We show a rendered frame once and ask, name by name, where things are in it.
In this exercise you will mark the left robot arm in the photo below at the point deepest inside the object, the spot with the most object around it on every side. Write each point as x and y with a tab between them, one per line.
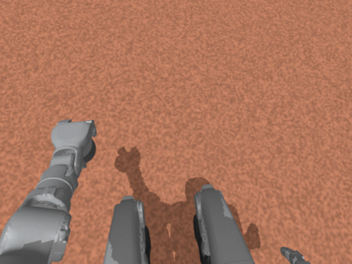
38	232

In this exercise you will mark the right robot hand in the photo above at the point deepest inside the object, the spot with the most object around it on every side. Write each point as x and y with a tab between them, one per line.
294	257

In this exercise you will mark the left robot hand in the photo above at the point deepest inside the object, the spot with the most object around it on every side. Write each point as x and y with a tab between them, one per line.
76	134

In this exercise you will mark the right robot foot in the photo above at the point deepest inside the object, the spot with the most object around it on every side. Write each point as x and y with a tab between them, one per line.
203	258

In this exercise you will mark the tin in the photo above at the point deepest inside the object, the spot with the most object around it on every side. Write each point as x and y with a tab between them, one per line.
89	151

